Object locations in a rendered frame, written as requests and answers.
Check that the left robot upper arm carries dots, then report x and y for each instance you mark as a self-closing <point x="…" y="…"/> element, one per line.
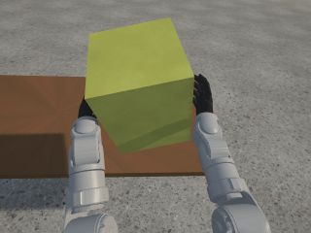
<point x="99" y="223"/>

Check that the left robot hand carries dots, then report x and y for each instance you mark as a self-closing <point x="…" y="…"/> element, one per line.
<point x="85" y="110"/>

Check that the carton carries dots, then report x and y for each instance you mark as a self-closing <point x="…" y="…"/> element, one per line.
<point x="139" y="84"/>

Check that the robot left forearm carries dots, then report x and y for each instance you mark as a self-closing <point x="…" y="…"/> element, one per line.
<point x="86" y="166"/>

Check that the robot right forearm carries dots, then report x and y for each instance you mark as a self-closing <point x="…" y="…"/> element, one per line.
<point x="225" y="187"/>

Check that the right robot hand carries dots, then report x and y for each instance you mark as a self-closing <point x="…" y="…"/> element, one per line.
<point x="203" y="100"/>

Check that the table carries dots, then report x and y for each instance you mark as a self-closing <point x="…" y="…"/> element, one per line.
<point x="37" y="114"/>

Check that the right robot upper arm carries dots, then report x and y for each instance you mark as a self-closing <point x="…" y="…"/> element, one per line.
<point x="239" y="218"/>

